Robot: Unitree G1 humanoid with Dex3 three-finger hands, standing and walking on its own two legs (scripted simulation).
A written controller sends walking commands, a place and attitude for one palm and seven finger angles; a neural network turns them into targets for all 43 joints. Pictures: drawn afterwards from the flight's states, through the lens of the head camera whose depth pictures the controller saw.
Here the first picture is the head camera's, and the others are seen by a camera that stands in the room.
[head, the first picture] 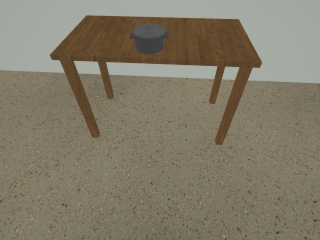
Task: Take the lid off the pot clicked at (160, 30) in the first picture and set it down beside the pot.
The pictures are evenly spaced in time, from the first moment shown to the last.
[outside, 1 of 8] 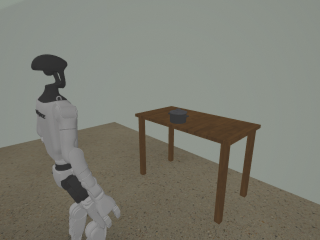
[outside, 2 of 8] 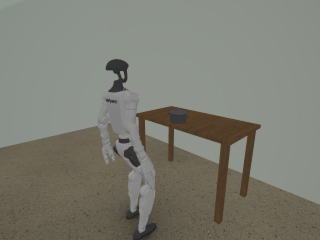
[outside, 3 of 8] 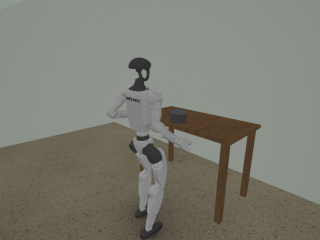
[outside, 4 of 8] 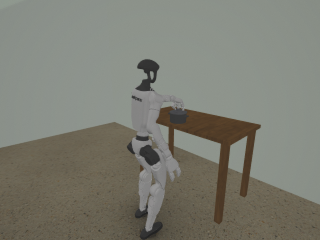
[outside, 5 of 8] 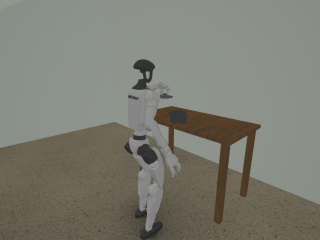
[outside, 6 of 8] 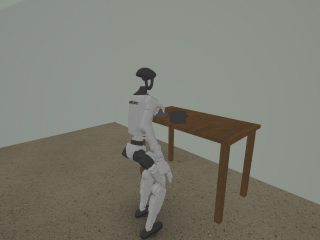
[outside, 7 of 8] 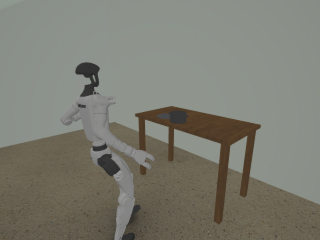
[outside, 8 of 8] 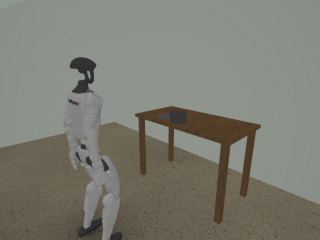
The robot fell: no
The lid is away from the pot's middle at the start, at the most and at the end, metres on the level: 0.00 0.27 0.19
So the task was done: no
